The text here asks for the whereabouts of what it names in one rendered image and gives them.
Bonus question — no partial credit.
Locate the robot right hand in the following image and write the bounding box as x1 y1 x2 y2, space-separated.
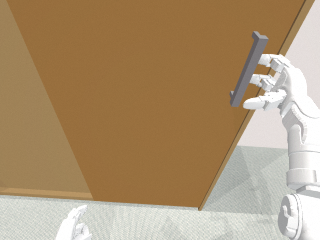
243 54 307 112

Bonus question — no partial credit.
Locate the wardrobe door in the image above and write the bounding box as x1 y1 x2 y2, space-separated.
0 0 91 193
6 0 304 208

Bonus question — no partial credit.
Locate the robot left hand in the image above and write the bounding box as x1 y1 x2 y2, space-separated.
54 205 92 240

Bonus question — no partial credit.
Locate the right robot upper arm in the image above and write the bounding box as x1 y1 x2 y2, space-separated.
277 193 320 240

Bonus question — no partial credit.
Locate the handle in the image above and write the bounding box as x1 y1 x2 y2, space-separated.
229 31 269 107

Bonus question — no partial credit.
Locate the right robot forearm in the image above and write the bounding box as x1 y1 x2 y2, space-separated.
280 95 320 199

